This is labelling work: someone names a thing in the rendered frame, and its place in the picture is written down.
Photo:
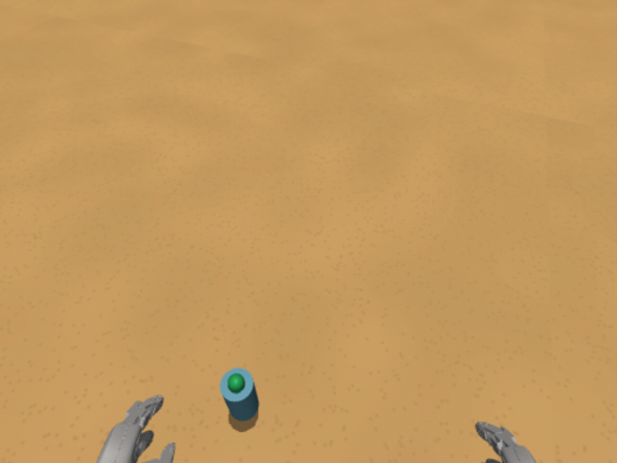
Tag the right robot hand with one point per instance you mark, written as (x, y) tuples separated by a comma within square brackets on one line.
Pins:
[(504, 444)]

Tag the left robot hand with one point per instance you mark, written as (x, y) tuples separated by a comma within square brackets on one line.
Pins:
[(126, 442)]

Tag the bottle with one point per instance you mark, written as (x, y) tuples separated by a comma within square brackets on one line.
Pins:
[(238, 390)]

